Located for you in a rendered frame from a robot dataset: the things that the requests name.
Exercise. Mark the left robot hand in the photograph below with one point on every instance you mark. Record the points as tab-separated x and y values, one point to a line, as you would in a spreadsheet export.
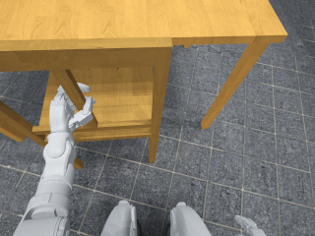
61	110

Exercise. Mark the robot left thigh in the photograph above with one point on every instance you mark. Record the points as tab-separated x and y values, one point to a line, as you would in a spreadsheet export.
121	220

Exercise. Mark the robot left forearm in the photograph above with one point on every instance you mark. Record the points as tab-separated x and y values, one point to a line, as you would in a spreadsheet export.
52	195

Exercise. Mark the table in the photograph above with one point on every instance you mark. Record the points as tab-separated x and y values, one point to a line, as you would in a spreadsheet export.
187	22

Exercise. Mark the right robot hand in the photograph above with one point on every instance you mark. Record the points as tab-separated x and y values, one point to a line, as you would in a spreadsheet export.
249	226

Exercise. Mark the robot right shin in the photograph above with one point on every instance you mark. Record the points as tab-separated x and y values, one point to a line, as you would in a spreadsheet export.
181	204

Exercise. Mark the chair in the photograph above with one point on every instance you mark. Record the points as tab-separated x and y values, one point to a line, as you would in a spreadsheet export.
129	95

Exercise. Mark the left robot upper arm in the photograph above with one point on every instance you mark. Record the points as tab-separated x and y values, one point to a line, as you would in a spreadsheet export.
47	226

